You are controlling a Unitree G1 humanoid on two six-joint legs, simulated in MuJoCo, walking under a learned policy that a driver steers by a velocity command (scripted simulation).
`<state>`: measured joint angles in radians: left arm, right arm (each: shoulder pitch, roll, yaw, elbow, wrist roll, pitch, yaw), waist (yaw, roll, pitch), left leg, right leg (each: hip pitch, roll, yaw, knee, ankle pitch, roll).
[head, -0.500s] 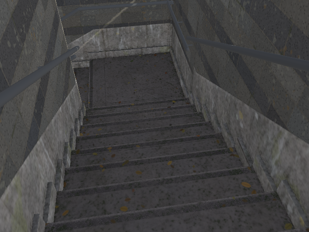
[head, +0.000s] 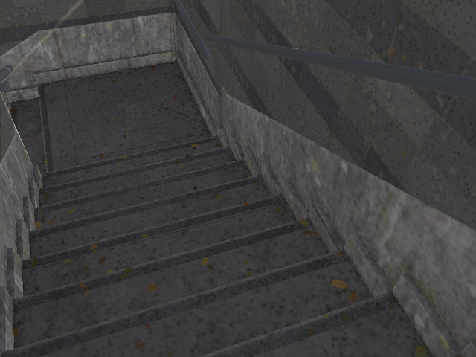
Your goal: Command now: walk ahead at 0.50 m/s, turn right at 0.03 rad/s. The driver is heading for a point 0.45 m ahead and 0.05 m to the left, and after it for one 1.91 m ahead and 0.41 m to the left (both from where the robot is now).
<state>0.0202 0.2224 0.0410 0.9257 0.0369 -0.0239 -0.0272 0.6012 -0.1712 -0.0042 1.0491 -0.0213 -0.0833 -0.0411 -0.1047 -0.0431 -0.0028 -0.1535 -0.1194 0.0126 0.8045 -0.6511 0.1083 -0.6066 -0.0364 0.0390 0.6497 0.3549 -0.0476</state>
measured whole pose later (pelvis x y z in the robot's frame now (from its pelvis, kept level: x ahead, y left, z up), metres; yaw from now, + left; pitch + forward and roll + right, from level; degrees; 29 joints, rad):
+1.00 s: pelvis +0.52 +0.07 -0.27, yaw +23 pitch +0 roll +0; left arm 0.17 0.23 0.05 0.88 0.06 -0.01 0.00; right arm 0.46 -0.20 -0.05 0.99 0.00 -0.03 -0.02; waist -0.03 -0.03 0.00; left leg -0.24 -0.16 -0.07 0.64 -0.39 0.13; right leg -0.76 -0.10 0.08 1.02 0.10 0.03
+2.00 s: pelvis +1.03 +0.27 -0.56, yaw +25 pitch -1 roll +0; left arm 0.45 0.20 0.04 1.04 0.04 -0.02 0.03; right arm 0.19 -0.19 -0.05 0.93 -0.03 -0.05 0.00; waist 0.09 -0.03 0.04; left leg -0.31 -0.02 0.10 0.58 -0.25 0.09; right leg -0.50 0.03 0.05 1.65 -0.54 -0.07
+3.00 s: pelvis +1.54 +0.38 -0.81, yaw -5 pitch +0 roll -4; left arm 0.46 0.25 0.03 0.92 0.04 -0.03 0.06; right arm 0.13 -0.23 -0.05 0.81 -0.02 -0.07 0.02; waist 0.10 0.05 -0.04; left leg -0.31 0.04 -0.05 0.32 0.26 0.04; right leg -0.18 0.23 0.13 1.14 -0.88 -0.14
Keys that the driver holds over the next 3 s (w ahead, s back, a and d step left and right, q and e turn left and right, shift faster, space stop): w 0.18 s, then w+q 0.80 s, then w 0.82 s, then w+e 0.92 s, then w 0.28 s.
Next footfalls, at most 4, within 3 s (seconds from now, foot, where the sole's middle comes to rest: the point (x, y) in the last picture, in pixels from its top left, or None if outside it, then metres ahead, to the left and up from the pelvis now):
0.14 right None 0.24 -0.10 -0.87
0.70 left None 0.50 0.12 -1.02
1.26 right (204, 316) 0.84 0.04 -1.17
1.88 left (125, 290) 1.06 0.38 -1.32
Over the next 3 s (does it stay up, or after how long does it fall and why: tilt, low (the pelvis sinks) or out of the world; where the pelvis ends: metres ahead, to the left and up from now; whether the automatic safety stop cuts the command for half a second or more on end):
stays up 1.54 0.38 -0.81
